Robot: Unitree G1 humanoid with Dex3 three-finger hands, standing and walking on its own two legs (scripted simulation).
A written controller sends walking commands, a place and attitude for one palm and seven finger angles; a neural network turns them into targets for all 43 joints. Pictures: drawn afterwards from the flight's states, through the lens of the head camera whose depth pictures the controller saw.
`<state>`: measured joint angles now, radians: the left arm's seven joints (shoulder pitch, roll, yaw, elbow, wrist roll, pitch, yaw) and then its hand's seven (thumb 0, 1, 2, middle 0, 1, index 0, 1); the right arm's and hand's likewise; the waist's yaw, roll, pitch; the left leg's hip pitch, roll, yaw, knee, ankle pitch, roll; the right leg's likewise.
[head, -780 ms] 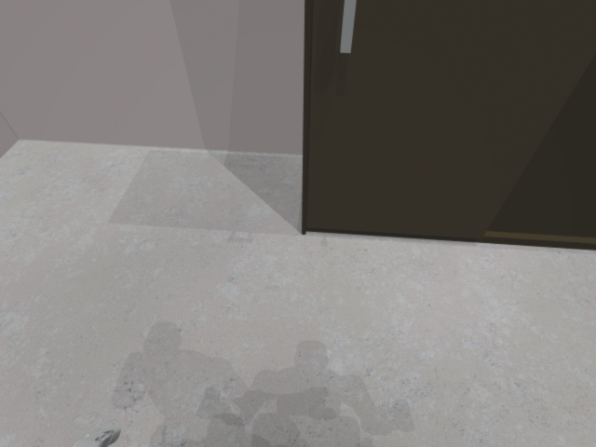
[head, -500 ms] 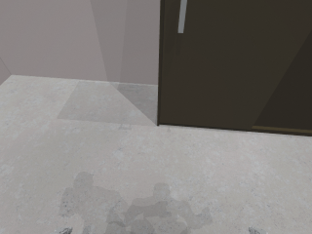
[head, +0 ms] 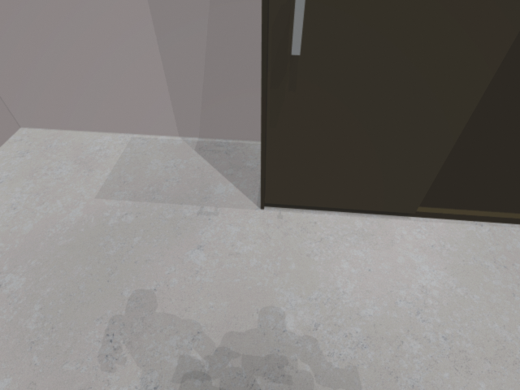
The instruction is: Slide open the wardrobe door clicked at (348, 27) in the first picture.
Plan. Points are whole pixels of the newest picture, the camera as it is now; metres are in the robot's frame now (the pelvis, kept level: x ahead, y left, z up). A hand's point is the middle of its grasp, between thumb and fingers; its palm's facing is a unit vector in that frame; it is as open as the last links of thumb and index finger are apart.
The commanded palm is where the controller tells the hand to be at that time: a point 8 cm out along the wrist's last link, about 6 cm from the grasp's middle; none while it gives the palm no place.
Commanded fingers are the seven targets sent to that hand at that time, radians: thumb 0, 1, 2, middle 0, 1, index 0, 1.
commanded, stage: stand and wait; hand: left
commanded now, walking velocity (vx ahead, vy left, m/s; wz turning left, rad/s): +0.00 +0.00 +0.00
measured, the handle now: (298, 14) +1.07 -0.06 +0.16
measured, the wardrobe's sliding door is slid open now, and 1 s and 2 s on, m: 0.00 0.00 0.00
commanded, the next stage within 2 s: look at it before walking up in 0.04 s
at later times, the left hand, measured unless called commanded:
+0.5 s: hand out of the picture +0.07 +0.24 -0.15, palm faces -0.03 -0.94 -0.34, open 7.3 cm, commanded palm none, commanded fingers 0.00 0.90 0.90 -0.20 -0.30 -0.20 -0.30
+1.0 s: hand out of the picture +0.05 +0.22 -0.17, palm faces -0.07 -0.96 -0.27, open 7.3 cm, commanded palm none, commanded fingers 0.00 0.90 0.90 -0.20 -0.30 -0.20 -0.30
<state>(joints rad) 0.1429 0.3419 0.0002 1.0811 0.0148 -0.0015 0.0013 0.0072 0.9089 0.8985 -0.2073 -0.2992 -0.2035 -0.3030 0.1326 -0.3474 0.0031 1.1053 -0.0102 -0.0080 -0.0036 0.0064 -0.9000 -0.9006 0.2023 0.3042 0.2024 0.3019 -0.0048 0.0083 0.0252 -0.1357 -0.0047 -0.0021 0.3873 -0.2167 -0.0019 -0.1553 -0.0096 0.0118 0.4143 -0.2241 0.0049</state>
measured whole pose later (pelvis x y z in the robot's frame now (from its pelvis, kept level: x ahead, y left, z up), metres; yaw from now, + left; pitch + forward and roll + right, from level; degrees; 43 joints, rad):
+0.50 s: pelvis -0.01 +0.00 +0.00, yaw +0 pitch -2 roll +0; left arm 0.14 0.33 0.00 1.09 0.02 -0.01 0.00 0.01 0.91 0.90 -0.21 -0.30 -0.20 -0.30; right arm 0.13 -0.34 0.00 1.11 -0.01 -0.01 0.00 0.01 -0.90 -0.90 0.20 0.30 0.20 0.30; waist -0.01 0.00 0.03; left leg -0.15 0.00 0.00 0.37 -0.19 -0.01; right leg -0.16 0.00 0.01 0.39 -0.19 0.00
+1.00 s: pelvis +0.02 +0.00 -0.01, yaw -5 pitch -1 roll +0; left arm 0.28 0.27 0.02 1.04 0.03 0.03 -0.02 0.01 0.91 0.90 -0.20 -0.30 -0.20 -0.30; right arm 0.21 -0.27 -0.01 1.05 -0.02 0.00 0.00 0.00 -0.90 -0.90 0.20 0.30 0.20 0.30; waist 0.02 0.00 -0.01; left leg -0.18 0.03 0.07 0.50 -0.32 0.00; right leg -0.24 0.03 0.08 0.57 -0.36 -0.02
